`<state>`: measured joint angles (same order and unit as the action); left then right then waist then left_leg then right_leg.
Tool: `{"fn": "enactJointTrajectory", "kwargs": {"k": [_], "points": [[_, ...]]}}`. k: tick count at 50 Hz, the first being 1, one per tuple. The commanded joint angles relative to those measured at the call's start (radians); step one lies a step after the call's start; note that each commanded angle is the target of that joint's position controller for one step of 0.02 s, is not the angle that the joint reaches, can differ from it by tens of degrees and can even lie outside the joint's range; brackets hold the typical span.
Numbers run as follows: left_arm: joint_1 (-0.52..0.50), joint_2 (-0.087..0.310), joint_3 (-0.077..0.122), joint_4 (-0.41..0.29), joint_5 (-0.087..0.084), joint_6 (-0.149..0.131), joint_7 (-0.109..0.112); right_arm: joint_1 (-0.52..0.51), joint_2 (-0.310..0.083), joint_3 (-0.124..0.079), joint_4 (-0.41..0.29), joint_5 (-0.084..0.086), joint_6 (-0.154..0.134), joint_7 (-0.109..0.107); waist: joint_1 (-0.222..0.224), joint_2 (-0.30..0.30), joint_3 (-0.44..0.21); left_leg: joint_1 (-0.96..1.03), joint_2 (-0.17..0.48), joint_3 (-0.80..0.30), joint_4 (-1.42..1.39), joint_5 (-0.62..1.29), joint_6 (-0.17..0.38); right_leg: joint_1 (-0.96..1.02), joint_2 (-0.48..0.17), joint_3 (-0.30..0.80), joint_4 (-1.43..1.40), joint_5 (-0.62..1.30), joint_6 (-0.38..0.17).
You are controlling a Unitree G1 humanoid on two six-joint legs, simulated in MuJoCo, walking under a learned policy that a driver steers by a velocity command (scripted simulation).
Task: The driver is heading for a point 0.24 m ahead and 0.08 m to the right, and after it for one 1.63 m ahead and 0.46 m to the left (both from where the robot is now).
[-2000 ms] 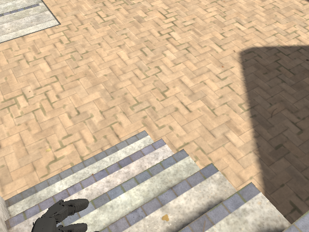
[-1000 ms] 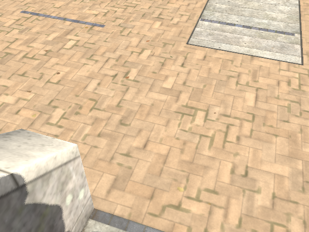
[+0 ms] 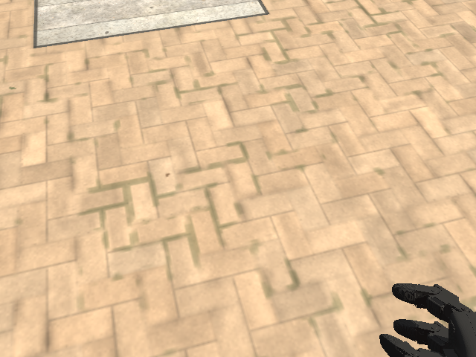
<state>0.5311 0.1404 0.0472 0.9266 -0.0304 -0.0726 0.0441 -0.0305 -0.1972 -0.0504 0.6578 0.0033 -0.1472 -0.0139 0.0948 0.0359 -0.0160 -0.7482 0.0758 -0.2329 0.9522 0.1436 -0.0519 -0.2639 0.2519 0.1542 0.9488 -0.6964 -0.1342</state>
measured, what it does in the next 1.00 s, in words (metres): goes down, turning left: left foot 0.19 m lower, then right foot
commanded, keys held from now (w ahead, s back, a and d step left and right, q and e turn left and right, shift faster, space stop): w+e+shift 0.02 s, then e+shift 0.04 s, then q+shift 0.94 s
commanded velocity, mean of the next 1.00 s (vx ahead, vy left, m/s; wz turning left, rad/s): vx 0.26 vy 0.00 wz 0.42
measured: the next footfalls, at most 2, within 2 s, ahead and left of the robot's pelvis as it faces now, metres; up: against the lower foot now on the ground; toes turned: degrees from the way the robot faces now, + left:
left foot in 0.12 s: +0.29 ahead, +0.17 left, -0.19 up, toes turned -13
right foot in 0.48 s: +0.46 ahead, -0.03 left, -0.19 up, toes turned +12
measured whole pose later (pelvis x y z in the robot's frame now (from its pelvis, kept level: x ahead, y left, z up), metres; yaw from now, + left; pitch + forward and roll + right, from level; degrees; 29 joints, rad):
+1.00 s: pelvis +0.32 +0.13 -0.12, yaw +31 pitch +3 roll -3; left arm 0.08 0.33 0.11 0.74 0.01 0.02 0.03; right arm 0.20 -0.31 -0.07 0.57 0.00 0.05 0.00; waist 0.00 -0.02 0.05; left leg -0.40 -0.03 -0.07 0.59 -0.24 0.04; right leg -0.59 -0.03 0.03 1.11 -0.42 0.05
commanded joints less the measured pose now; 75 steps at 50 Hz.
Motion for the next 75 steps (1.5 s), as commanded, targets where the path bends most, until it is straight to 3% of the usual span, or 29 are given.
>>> {"fn": "enactJointTrajectory", "kwargs": {"k": [1,3,6,7,8,9,10,11,12,14,16,19,22,23,25,26,28,31,36,42,44,45,46,47,49,60,65,70,75], "points": [[-0.144,0.177,0.032,-0.099,-0.038,-0.030,0.042,0.007,-0.043,-0.023,-0.074,0.000,0.015,0.035,-0.074,0.052,0.041,0.528,-0.086,0.110,-0.390,0.360,0.010,-0.426,-0.139,0.310,-0.155,0.333,-0.097],[-0.117,0.127,0.028,-0.074,-0.042,-0.005,0.050,0.038,-0.055,-0.029,-0.092,0.035,0.027,0.033,-0.061,-0.071,0.060,0.500,-0.052,0.059,-0.617,0.344,0.011,-0.203,-0.091,0.326,0.014,0.366,-0.051],[-0.134,0.120,0.027,-0.023,0.006,0.027,0.029,0.497,-0.155,-0.075,0.095,-0.004,0.011,0.043,-0.219,-0.097,-0.081,0.846,0.082,0.086,-0.770,0.703,0.040,-0.104,-0.069,0.116,0.610,0.367,0.061],[-0.055,0.036,0.016,-0.014,0.015,0.021,-0.002,0.698,-0.150,-0.063,0.178,-0.045,0.003,0.061,-0.246,0.128,-0.168,1.319,0.183,0.036,-0.369,1.042,0.096,-0.541,0.034,0.120,1.007,-0.223,0.086],[0.088,0.066,0.002,-0.058,-0.035,-0.005,-0.013,0.684,-0.202,-0.068,0.222,-0.039,0.007,0.070,-0.159,0.402,-0.269,1.512,0.280,-0.160,-0.212,1.111,0.272,-0.844,-0.016,0.124,1.233,-0.236,0.133],[0.030,0.096,-0.009,-0.070,-0.033,-0.017,-0.011,0.650,-0.163,-0.054,0.218,-0.032,0.025,0.067,-0.200,0.383,-0.323,1.495,0.285,-0.154,-0.256,0.956,0.333,-0.942,-0.098,0.066,1.246,-0.205,0.146],[-0.087,0.075,-0.018,-0.114,-0.018,-0.022,-0.012,0.604,-0.083,-0.022,0.229,-0.035,0.038,0.060,-0.189,0.231,-0.313,1.335,0.256,-0.162,-0.347,0.774,0.335,-0.929,-0.150,0.033,1.172,-0.121,0.135],[-0.170,0.047,-0.038,-0.161,-0.021,-0.019,-0.024,0.514,-0.135,-0.030,0.233,-0.027,0.049,0.046,-0.122,0.087,-0.276,1.162,0.320,-0.363,-0.459,0.343,0.422,-0.909,-0.236,-0.013,0.958,0.011,0.139],[-0.254,0.027,-0.041,-0.194,-0.008,0.005,-0.028,0.420,-0.103,-0.015,0.216,-0.035,0.059,0.037,-0.068,-0.026,-0.207,0.870,0.346,-0.485,-0.537,0.257,0.448,-0.780,-0.294,-0.027,0.890,0.083,0.150],[-0.477,0.110,-0.019,-0.263,0.027,0.009,-0.014,0.363,-0.090,0.006,0.182,-0.025,0.048,0.003,-0.070,-0.123,-0.022,0.499,0.211,-0.324,-0.586,0.321,0.352,-0.641,-0.322,-0.012,0.413,0.319,0.143],[-0.548,0.079,-0.018,-0.288,0.046,-0.006,-0.005,0.346,-0.151,-0.015,0.168,-0.006,0.070,-0.020,-0.095,0.012,-0.041,0.253,-0.033,-0.055,-0.646,0.369,0.249,-0.191,-0.206,-0.126,-0.122,0.624,0.182],[-0.548,0.077,-0.003,-0.315,0.002,0.006,-0.003,0.393,-0.190,-0.029,0.183,0.013,0.084,-0.034,-0.062,0.129,-0.073,0.304,-0.020,-0.115,-0.640,0.268,0.226,0.006,-0.132,-0.078,-0.331,0.726,0.216],[-0.508,0.134,0.020,-0.309,0.030,0.024,-0.003,0.396,-0.134,-0.032,0.157,0.046,0.089,-0.031,-0.032,0.072,-0.075,0.399,-0.045,-0.222,-0.515,0.069,0.170,0.079,-0.165,-0.016,-0.512,0.784,0.180],[-0.446,0.157,0.030,-0.294,0.045,0.027,-0.001,0.390,-0.098,-0.030,0.137,0.048,0.094,-0.028,-0.011,0.043,-0.092,0.340,-0.092,-0.212,-0.402,-0.022,0.135,0.189,-0.221,-0.006,-0.552,0.860,0.150],[-0.298,0.186,0.020,-0.285,0.082,0.041,-0.002,0.611,0.006,0.004,0.106,0.052,0.102,-0.015,-0.060,-0.235,-0.381,0.095,-0.239,-0.091,0.098,-0.920,0.057,0.585,-0.709,0.330,-0.419,1.537,-0.117],[-0.358,0.184,0.025,-0.288,0.045,0.048,-0.020,0.652,-0.080,-0.003,0.087,0.045,0.123,-0.002,-0.095,-0.237,-0.408,0.042,-0.164,-0.025,0.273,-0.915,0.028,0.516,-0.795,0.387,-0.450,1.424,-0.191],[-0.496,0.119,0.016,-0.320,0.018,0.053,-0.026,0.534,-0.167,-0.038,0.068,0.026,0.183,-0.025,-0.115,-0.145,-0.195,-0.004,-0.071,0.081,0.365,-0.721,-0.021,0.263,-0.624,0.237,-0.568,0.937,-0.137],[-0.581,0.156,0.024,-0.313,0.048,0.068,-0.027,0.478,-0.162,-0.057,0.023,0.018,0.221,-0.036,-0.161,-0.152,-0.056,0.119,-0.066,0.153,0.370,-0.578,-0.048,-0.019,-0.520,0.044,-0.644,0.833,-0.081],[-0.546,0.217,0.046,-0.267,0.039,0.075,-0.005,0.322,-0.108,-0.035,-0.073,0.025,0.204,-0.004,-0.132,-0.185,-0.094,0.201,-0.018,0.204,0.053,-0.434,-0.031,0.018,-0.525,-0.089,-0.645,0.807,-0.070],[-0.510,0.287,0.074,-0.245,0.010,0.067,-0.020,0.287,-0.169,-0.058,-0.112,0.016,0.222,0.029,-0.137,-0.195,-0.117,0.416,-0.044,0.294,-0.298,-0.382,0.063,0.031,-0.572,-0.186,-0.551,0.664,0.033],[-0.445,0.240,0.069,-0.222,0.013,0.076,-0.030,0.363,-0.230,-0.088,-0.087,0.004,0.221,0.020,-0.152,-0.044,-0.079,0.598,-0.059,0.215,-0.465,-0.234,0.136,-0.122,-0.482,-0.289,-0.305,0.480,0.143],[-0.409,0.196,0.055,-0.265,0.057,0.087,-0.036,0.376,-0.406,-0.126,-0.114,0.001,0.215,0.002,-0.103,0.355,-0.034,0.736,0.212,-0.217,-0.534,0.135,0.278,-0.464,-0.330,-0.365,0.081,0.072,0.251],[-0.536,0.225,0.058,-0.313,0.058,0.077,-0.032,0.358,-0.435,-0.122,-0.156,-0.042,0.191,0.015,-0.180,0.298,-0.133,0.687,0.278,-0.357,-0.605,0.085,0.409,-0.546,-0.259,-0.132,0.255,0.041,0.233],[-0.588,0.263,0.069,-0.322,0.036,0.075,-0.024,0.324,-0.400,-0.113,-0.154,-0.050,0.173,0.022,-0.183,0.180,-0.114,0.660,0.233,-0.296,-0.636,-0.059,0.376,-0.549,-0.266,-0.080,0.297,0.127,0.194],[-0.537,0.275,0.078,-0.288,0.037,0.076,-0.002,0.229,-0.315,-0.084,-0.160,0.008,0.176,0.004,-0.122,0.084,-0.080,0.633,0.159,-0.213,-0.616,-0.166,0.272,-0.541,-0.287,-0.044,0.240,0.290,0.166],[-0.431,0.198,0.031,-0.219,0.025,0.089,-0.048,0.173,-0.130,0.011,-0.105,-0.034,0.169,-0.017,-0.102,0.092,-0.114,0.556,0.083,-0.055,-0.601,-0.074,0.224,-0.172,-0.333,-0.063,-0.099,0.476,0.218],[-0.434,0.289,0.049,-0.253,0.001,0.093,-0.049,0.172,-0.225,-0.023,-0.064,-0.034,0.164,0.002,-0.131,0.100,-0.006,0.570,0.136,-0.092,-0.598,-0.100,0.270,-0.153,-0.292,-0.104,-0.180,0.277,0.190],[-0.377,0.258,0.044,-0.259,-0.015,0.101,-0.053,0.152,-0.217,-0.043,-0.064,-0.012,0.183,-0.016,-0.120,0.072,-0.070,0.750,0.212,-0.083,-0.509,0.276,0.301,-0.207,-0.285,-0.123,-0.154,0.199,0.178],[-0.286,0.266,0.053,-0.241,-0.005,0.103,-0.065,0.089,-0.209,-0.061,-0.076,0.019,0.190,-0.026,-0.056,0.044,-0.088,0.631,0.099,0.127,-0.344,0.100,0.154,0.018,-0.255,-0.117,-0.532,0.610,0.087]]}}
